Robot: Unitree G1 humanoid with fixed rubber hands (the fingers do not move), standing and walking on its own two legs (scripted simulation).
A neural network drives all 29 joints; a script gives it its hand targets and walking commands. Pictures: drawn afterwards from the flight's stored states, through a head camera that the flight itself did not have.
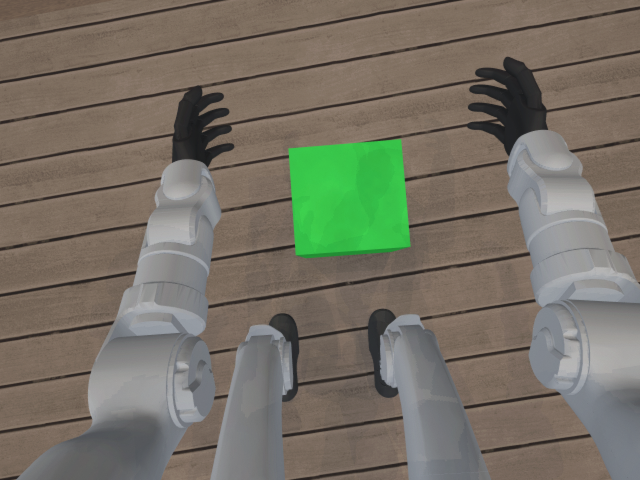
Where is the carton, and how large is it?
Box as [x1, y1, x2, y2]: [288, 139, 410, 257]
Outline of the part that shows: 400,139 288,148 295,251 297,255 303,257 315,257 384,252 410,246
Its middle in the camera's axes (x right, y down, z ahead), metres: +0.05 -0.08 +0.84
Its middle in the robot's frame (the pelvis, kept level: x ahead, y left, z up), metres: +0.47 -0.04 -0.50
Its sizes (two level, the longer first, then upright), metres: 0.210 0.200 0.250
